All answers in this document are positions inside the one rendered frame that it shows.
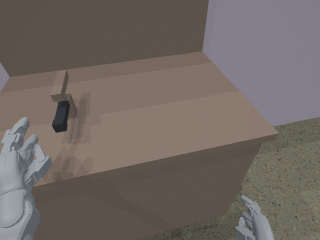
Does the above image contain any counter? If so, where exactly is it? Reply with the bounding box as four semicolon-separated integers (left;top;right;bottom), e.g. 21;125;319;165
0;0;279;240

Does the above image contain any tap lever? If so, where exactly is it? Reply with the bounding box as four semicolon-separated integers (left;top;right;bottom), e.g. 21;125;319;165
52;98;70;133

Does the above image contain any right robot hand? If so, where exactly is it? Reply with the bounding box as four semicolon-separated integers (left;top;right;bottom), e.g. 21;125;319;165
235;195;275;240

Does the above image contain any left robot hand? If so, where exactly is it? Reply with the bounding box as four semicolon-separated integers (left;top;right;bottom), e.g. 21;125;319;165
0;117;53;196

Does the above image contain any robot left forearm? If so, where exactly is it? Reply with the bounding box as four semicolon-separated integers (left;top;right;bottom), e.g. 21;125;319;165
0;189;40;240

